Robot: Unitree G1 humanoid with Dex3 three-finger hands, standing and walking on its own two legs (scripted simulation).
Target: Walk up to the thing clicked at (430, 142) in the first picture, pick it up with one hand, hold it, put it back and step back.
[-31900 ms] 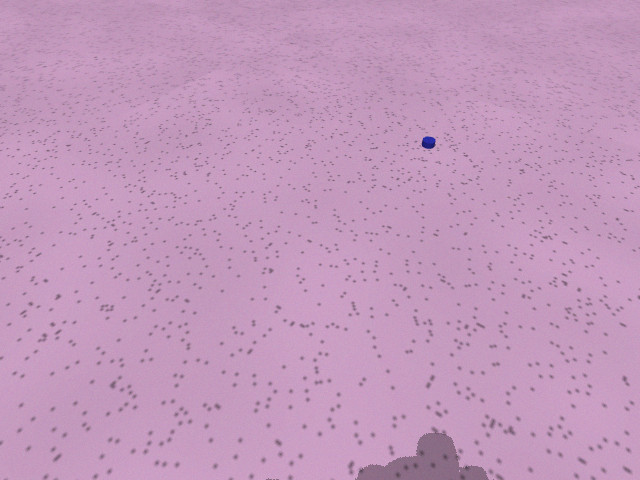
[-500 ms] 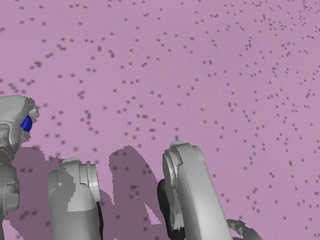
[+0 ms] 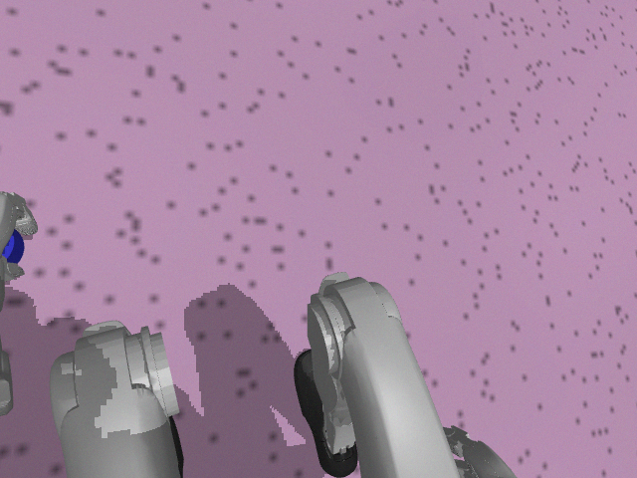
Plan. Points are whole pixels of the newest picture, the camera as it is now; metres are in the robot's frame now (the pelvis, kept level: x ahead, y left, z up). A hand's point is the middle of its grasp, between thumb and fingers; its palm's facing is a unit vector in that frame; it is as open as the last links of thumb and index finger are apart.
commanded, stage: rest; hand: left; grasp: from above
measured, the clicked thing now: out of the picture +0.43 +0.33 -0.24
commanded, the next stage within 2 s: open in 1.08 s
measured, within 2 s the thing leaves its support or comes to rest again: rests again in 0.78 s
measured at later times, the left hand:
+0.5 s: hand (4, 254) +0.42 +0.31 -0.24, palm faces -0.43 -0.15 -0.89, open 6.5 cm
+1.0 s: hand (6, 249) +0.43 +0.31 -0.25, palm faces -0.42 -0.15 -0.89, open 6.6 cm
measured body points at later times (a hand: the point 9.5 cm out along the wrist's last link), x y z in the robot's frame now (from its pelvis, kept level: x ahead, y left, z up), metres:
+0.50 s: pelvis +0.00 +0.00 -0.01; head +0.25 +0.11 +0.34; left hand +0.44 +0.31 -0.19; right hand +0.04 -0.27 -0.08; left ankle +0.06 +0.13 -0.27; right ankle +0.10 -0.13 -0.27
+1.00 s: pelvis -0.01 +0.01 -0.01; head +0.26 +0.13 +0.33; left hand +0.45 +0.31 -0.20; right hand +0.05 -0.25 -0.07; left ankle +0.06 +0.13 -0.27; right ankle +0.10 -0.13 -0.27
